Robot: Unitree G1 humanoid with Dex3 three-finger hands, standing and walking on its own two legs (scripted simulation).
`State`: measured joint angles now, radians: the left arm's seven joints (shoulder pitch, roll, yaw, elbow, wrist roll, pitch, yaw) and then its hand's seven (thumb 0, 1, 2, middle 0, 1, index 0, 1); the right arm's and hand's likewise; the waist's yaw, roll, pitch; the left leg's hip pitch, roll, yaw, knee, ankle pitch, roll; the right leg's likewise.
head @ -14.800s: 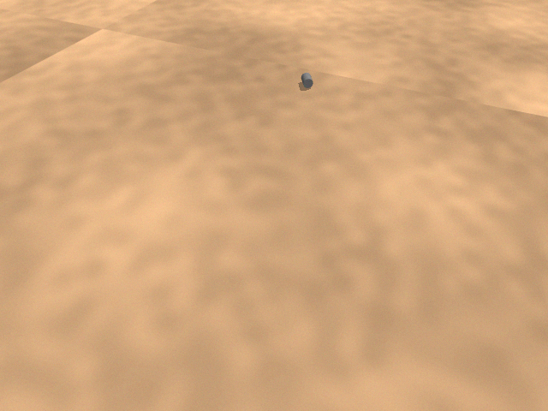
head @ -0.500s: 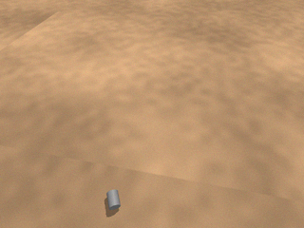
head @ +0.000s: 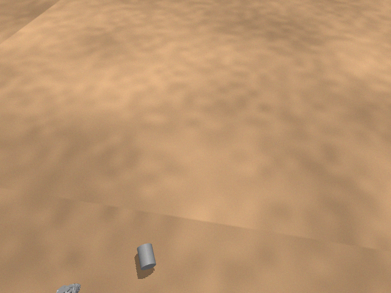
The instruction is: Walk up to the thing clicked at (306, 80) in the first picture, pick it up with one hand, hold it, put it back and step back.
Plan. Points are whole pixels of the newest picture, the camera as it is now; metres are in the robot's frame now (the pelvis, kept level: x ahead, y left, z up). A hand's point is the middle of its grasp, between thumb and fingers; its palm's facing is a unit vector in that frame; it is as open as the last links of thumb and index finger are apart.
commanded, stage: walk up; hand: left
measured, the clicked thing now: (146, 256) +0.39 +0.24 -0.73
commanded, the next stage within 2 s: none
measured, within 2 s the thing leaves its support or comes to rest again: neither
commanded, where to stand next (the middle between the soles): +0.00 +0.00 m, yaw +0 degrees
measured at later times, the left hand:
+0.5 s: hand out of the picture +0.10 +0.24 -0.14, palm faces +0.01 -0.95 -0.31, open 7.3 cm
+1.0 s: hand out of the picture +0.05 +0.23 -0.15, palm faces +0.04 -0.95 -0.32, open 7.3 cm
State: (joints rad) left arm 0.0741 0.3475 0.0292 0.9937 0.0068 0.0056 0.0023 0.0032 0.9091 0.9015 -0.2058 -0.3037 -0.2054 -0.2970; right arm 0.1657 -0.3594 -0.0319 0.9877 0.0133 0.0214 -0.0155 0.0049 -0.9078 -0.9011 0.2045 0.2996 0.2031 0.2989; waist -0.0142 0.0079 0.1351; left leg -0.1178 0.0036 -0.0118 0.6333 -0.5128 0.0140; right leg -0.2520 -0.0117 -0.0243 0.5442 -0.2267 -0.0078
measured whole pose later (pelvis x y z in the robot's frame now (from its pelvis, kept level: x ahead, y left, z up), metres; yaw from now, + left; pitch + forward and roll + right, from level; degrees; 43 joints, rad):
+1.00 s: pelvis -0.01 -0.02 +0.01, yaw +0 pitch -2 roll +0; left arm 0.11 0.33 0.06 1.12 0.01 0.01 -0.02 0.00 0.91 0.90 -0.21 -0.30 -0.21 -0.30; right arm 0.14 -0.36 -0.01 1.10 -0.01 0.00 0.01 0.00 -0.91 -0.90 0.20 0.30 0.20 0.30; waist 0.01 0.00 0.07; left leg -0.08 0.03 -0.02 0.35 -0.24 -0.03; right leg -0.22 0.00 -0.03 0.36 -0.11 -0.02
